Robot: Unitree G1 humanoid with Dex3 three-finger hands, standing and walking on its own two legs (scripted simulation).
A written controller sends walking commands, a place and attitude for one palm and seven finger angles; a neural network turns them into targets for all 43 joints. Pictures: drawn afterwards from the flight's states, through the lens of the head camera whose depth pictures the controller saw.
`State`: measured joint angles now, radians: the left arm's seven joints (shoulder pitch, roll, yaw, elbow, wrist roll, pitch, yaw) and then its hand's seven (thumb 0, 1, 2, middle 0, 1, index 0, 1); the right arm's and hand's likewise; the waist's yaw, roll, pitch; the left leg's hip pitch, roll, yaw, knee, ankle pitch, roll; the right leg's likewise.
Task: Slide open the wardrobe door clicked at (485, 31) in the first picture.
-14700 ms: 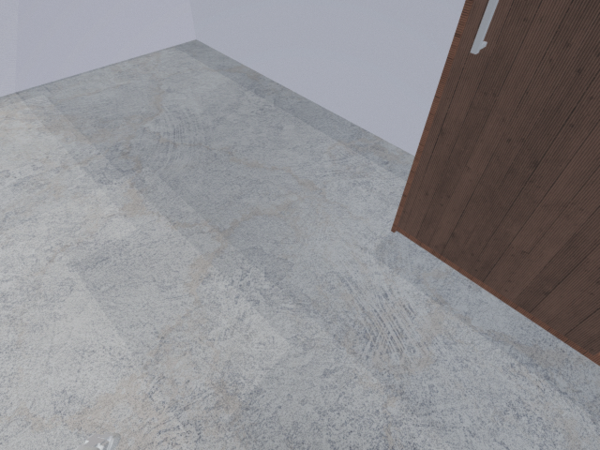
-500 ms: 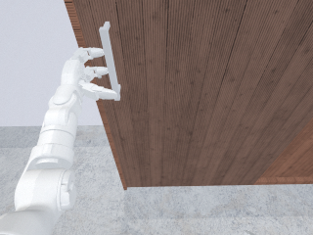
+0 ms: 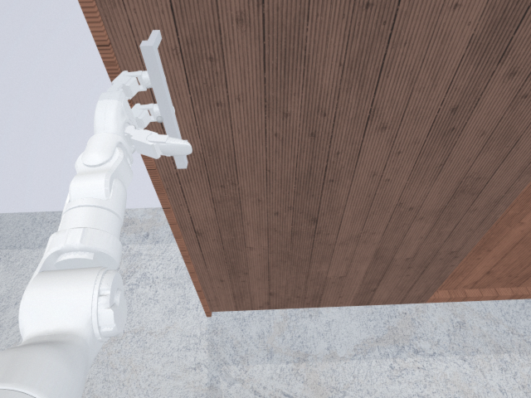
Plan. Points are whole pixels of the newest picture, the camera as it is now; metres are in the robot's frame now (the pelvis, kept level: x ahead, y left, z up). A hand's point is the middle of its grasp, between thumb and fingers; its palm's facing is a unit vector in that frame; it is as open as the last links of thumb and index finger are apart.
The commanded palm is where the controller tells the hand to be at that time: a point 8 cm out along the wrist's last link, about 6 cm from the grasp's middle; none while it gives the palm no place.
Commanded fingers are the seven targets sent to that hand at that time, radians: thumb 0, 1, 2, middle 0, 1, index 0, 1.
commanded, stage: feel for the door with the fingertips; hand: left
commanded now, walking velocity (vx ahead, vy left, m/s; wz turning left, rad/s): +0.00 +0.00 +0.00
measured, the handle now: (170, 106) +0.51 +0.15 +0.19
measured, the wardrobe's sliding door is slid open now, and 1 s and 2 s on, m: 0.00 0.00 0.00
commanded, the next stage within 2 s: slide the fingers in behind the handle in 0.06 s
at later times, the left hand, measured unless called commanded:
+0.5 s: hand (155, 122) +0.47 +0.17 +0.19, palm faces +0.05 -1.00 +0.01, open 13.9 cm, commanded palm +0.43 +0.21 +0.19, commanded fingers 0.00 -0.50 0.30 -0.30 -1.20 -0.30 -1.20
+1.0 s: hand (173, 124) +0.46 +0.14 +0.20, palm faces +0.03 -1.00 +0.02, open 14.0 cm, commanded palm +0.43 +0.19 +0.19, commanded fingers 0.00 -0.50 0.30 -0.30 -1.20 -0.30 -1.20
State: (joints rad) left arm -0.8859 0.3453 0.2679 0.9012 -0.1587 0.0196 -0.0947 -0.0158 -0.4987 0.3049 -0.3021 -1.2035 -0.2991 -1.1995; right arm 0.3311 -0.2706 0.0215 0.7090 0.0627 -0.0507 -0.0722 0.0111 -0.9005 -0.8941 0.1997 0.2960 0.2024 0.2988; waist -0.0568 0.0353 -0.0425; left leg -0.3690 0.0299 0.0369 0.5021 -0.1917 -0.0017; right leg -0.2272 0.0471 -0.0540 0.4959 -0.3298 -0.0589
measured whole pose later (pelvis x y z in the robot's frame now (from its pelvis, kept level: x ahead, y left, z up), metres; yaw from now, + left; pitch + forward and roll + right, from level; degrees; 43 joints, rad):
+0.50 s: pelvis +0.00 +0.01 +0.00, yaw -1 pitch +4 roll +0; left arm -0.86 0.36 0.28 0.89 -0.16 0.00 -0.12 -0.02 -0.50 0.30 -0.32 -1.22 -0.32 -1.21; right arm 0.34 -0.27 0.02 0.69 0.07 -0.04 -0.07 0.01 -0.90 -0.89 0.20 0.30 0.20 0.30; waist -0.06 0.03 -0.06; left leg -0.39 0.03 0.05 0.53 -0.21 0.00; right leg -0.25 0.05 -0.04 0.51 -0.34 -0.05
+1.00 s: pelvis +0.00 +0.01 +0.00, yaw +0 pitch +3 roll +0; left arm -0.86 0.25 0.20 0.82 -0.16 0.06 -0.03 -0.02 -0.50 0.30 -0.30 -1.20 -0.30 -1.20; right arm 0.30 -0.25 0.03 0.69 0.06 -0.04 -0.06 0.01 -0.90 -0.89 0.20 0.30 0.20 0.30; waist -0.04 0.04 -0.05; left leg -0.36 0.02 0.04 0.51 -0.20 0.01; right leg -0.22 0.03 -0.05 0.50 -0.33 -0.04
